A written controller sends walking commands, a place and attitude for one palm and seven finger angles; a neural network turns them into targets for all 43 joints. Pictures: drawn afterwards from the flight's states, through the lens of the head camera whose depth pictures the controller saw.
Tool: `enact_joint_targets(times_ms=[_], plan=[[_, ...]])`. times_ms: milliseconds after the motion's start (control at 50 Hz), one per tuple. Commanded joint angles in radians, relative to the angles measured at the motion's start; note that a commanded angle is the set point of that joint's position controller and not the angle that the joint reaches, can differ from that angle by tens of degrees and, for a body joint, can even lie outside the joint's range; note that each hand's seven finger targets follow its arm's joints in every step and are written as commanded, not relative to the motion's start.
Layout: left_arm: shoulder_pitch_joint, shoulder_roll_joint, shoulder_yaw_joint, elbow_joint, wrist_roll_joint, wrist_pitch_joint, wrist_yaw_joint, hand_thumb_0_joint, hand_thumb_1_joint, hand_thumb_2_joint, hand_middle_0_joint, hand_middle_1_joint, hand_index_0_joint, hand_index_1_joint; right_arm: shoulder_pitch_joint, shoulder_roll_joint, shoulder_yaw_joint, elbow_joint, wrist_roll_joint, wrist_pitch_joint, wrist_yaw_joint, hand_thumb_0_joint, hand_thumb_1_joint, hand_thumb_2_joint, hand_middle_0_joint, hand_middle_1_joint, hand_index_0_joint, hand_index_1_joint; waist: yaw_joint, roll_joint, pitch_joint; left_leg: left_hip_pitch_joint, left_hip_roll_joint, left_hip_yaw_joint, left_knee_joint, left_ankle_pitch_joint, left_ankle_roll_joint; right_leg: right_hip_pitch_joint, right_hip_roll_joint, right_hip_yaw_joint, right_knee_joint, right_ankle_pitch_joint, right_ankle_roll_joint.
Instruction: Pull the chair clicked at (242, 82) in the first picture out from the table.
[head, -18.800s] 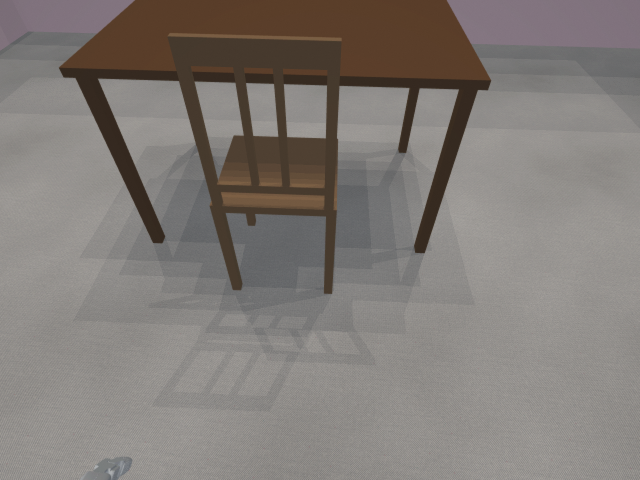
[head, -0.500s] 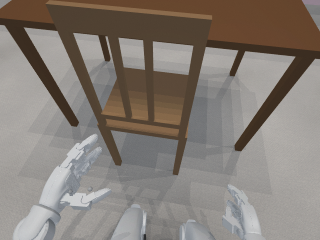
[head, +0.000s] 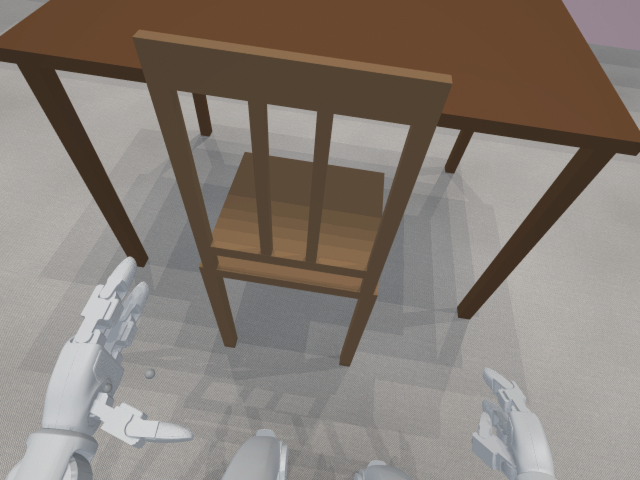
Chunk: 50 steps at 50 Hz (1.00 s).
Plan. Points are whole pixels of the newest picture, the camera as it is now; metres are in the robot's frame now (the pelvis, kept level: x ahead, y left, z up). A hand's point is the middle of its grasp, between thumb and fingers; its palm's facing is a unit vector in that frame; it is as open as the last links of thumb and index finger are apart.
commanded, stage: raise the hand toward the chair's back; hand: left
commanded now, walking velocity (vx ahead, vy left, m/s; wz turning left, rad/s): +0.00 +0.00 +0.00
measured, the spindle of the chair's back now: (263, 191) +0.53 +0.12 +0.01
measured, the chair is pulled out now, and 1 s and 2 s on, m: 0.00 0.00 0.00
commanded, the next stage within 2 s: aim the fingers beside a spindle in 0.86 s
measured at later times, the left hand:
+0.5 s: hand (148, 355) +0.25 +0.20 +0.05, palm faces -0.10 -0.99 -0.04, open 17.0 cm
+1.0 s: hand (163, 350) +0.25 +0.19 +0.05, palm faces -0.05 -1.00 -0.06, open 16.9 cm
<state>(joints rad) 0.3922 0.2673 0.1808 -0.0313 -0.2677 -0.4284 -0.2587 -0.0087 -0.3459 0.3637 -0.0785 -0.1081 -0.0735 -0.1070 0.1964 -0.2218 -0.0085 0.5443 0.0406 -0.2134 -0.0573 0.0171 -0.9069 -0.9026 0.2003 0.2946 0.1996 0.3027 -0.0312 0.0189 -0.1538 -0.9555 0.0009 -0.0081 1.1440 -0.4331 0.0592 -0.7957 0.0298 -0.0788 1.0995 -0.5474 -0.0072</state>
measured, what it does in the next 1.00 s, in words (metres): stands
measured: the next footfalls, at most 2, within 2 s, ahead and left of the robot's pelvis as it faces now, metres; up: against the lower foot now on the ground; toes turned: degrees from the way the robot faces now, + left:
none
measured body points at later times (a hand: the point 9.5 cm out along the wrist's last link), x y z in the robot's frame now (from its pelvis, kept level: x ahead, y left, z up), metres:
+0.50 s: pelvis +0.01 +0.00 +0.01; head +0.07 +0.02 +0.46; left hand +0.25 +0.26 +0.05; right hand +0.16 -0.25 -0.06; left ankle +0.07 +0.08 -0.65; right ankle +0.00 -0.12 -0.65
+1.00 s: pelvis +0.01 -0.02 +0.01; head +0.07 -0.01 +0.46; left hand +0.25 +0.24 +0.06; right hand +0.19 -0.26 -0.06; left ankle +0.07 +0.08 -0.65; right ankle +0.00 -0.12 -0.65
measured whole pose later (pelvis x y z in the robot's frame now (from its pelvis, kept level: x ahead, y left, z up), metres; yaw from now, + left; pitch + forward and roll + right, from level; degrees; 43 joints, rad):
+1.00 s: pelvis +0.01 -0.02 +0.01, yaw +1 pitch +14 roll -3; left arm 0.27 0.29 0.23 0.13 -0.30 -0.40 -0.36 -0.02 -0.50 0.30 -0.06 -0.08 -0.06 -0.08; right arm 0.23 -0.24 0.02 0.55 0.04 -0.20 -0.05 0.02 -0.90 -0.90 0.20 0.30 0.20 0.30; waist -0.03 0.04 -0.14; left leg -0.91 0.01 -0.02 1.10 -0.43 0.03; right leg -0.75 0.04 -0.09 1.06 -0.55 -0.03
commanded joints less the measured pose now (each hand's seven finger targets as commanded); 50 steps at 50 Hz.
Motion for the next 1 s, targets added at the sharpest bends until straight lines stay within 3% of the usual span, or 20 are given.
enact_joint_targets(times_ms=[0, 80, 140, 180, 260, 380, 460, 480, 560, 640, 760, 880, 980], plan=[[-0.055, 0.093, -0.006, -0.08, 0.026, 0.009, -0.024, 0.0, -0.5, 0.3, -0.06, -0.08, -0.06, -0.08, -0.014, -0.166, -0.043, -0.164, 0.002, -0.019, 0.003, 0.0, -0.9, -0.9, 0.2, 0.3, 0.2, 0.3, -0.016, 0.084, -0.09, 0.325, 0.041, -0.137, -0.269, -0.013, -0.045, -0.106, 0.001, -0.012, -0.164, 0.064, -0.023], [-0.121, 0.161, 0.053, -0.123, 0.006, 0.032, -0.063, 0.0, -0.5, 0.3, -0.06, -0.08, -0.06, -0.08, -0.001, -0.177, -0.036, -0.187, 0.005, -0.016, -0.007, 0.0, -0.9, -0.9, 0.2, 0.3, 0.2, 0.3, -0.004, 0.078, -0.152, 0.372, 0.035, -0.138, -0.275, 0.019, -0.045, -0.055, 0.005, -0.002, -0.184, 0.09, -0.027], [-0.16, 0.174, 0.092, -0.195, -0.022, 0.002, -0.059, 0.0, -0.5, 0.3, -0.06, -0.08, -0.06, -0.08, 0.003, -0.169, -0.027, -0.191, -0.003, -0.022, -0.011, 0.0, -0.9, -0.9, 0.2, 0.3, 0.2, 0.3, 0.008, 0.108, -0.199, 0.431, 0.039, -0.151, -0.281, 0.072, -0.054, -0.047, 0.006, -0.005, -0.179, 0.11, -0.029], [-0.173, 0.193, 0.125, -0.194, -0.027, -0.023, -0.043, 0.0, -0.5, 0.3, -0.06, -0.08, -0.06, -0.08, 0.003, -0.165, -0.027, -0.17, -0.008, -0.027, -0.012, 0.0, -0.9, -0.9, 0.2, 0.3, 0.2, 0.3, 0.011, 0.117, -0.194, 0.44, 0.042, -0.16, -0.276, 0.095, -0.063, -0.059, 0.009, -0.007, -0.168, 0.118, -0.032], [-0.185, 0.158, 0.09, -0.104, -0.017, -0.028, -0.057, 0.0, -0.5, 0.3, -0.06, -0.08, -0.06, -0.08, 0.009, -0.172, -0.024, -0.155, -0.009, -0.026, -0.003, 0.0, -0.9, -0.9, 0.2, 0.3, 0.2, 0.3, -0.009, 0.111, -0.144, 0.404, 0.042, -0.165, -0.279, 0.04, -0.064, -0.088, 0.005, -0.01, -0.169, 0.095, -0.028], [-0.156, 0.175, 0.099, -0.042, -0.035, 0.054, -0.121, 0.0, -0.5, 0.3, -0.06, -0.08, -0.06, -0.08, 0.012, -0.187, -0.031, -0.17, 0.008, -0.03, -0.008, 0.0, -0.9, -0.9, 0.2, 0.3, 0.2, 0.3, 0.005, 0.078, -0.189, 0.392, 0.027, -0.128, -0.285, 0.068, -0.045, -0.004, 0.006, 0.002, -0.218, 0.113, -0.027], [-0.153, 0.198, 0.141, -0.122, -0.056, 0.03, -0.099, 0.0, -0.5, 0.3, -0.06, -0.08, -0.06, -0.08, 0.017, -0.175, -0.038, -0.162, 0.002, -0.042, -0.006, 0.0, -0.9, -0.9, 0.2, 0.3, 0.2, 0.3, 0.014, 0.069, -0.223, 0.415, 0.025, -0.104, -0.264, 0.181, -0.042, 0.031, 0.006, 0.003, -0.226, 0.168, -0.027], [-0.149, 0.21, 0.156, -0.114, -0.051, 0.018, -0.083, 0.0, -0.5, 0.3, -0.06, -0.08, -0.06, -0.08, 0.018, -0.172, -0.038, -0.149, -0.002, -0.044, -0.006, 0.0, -0.9, -0.9, 0.2, 0.3, 0.2, 0.3, 0.015, 0.064, -0.207, 0.405, 0.025, -0.103, -0.257, 0.192, -0.043, 0.029, 0.01, 0.002, -0.222, 0.173, -0.029], [-0.168, 0.17, 0.131, -0.08, -0.044, -0.036, -0.058, 0.0, -0.5, 0.3, -0.06, -0.08, -0.06, -0.08, 0.024, -0.166, -0.04, -0.13, -0.006, -0.048, 0.003, 0.0, -0.9, -0.9, 0.2, 0.3, 0.2, 0.3, 0.0, 0.081, -0.161, 0.373, 0.025, -0.098, -0.243, 0.16, -0.047, -0.018, 0.005, 0.0, -0.203, 0.148, -0.028], [-0.157, 0.165, 0.101, -0.028, -0.029, -0.023, -0.082, 0.0, -0.5, 0.3, -0.06, -0.08, -0.06, -0.08, 0.02, -0.176, -0.043, -0.137, -0.001, -0.045, 0.005, 0.0, -0.9, -0.9, 0.2, 0.3, 0.2, 0.3, -0.002, 0.102, -0.149, 0.35, 0.022, -0.082, -0.237, 0.125, -0.04, -0.02, 0.001, 0.014, -0.212, 0.133, -0.028], [-0.164, 0.195, 0.128, -0.104, -0.051, -0.007, -0.098, 0.0, -0.5, 0.3, -0.06, -0.08, -0.06, -0.08, 0.018, -0.168, -0.044, -0.153, 0.004, -0.046, -0.003, 0.0, -0.9, -0.9, 0.2, 0.3, 0.2, 0.3, 0.006, 0.065, -0.225, 0.38, 0.016, -0.066, -0.227, 0.201, -0.029, 0.056, 0.0, 0.028, -0.229, 0.207, -0.023], [-0.188, 0.174, 0.13, -0.028, -0.054, -0.036, -0.088, 0.0, -0.5, 0.3, -0.06, -0.08, -0.06, -0.08, 0.014, -0.161, -0.039, -0.123, -0.001, -0.044, -0.007, 0.0, -0.9, -0.9, 0.2, 0.3, 0.2, 0.3, -0.01, 0.038, -0.151, 0.313, 0.014, -0.056, -0.197, 0.159, -0.027, 0.019, 0.002, 0.037, -0.228, 0.178, -0.02], [-0.232, 0.176, 0.099, 0.016, -0.045, -0.017, -0.122, 0.0, -0.5, 0.3, -0.06, -0.08, -0.06, -0.08, 0.014, -0.172, -0.035, -0.13, 0.003, -0.043, -0.011, 0.0, -0.9, -0.9, 0.2, 0.3, 0.2, 0.3, -0.02, 0.037, -0.149, 0.293, 0.012, -0.048, -0.187, 0.125, -0.021, 0.009, -0.003, 0.056, -0.239, 0.149, -0.017]])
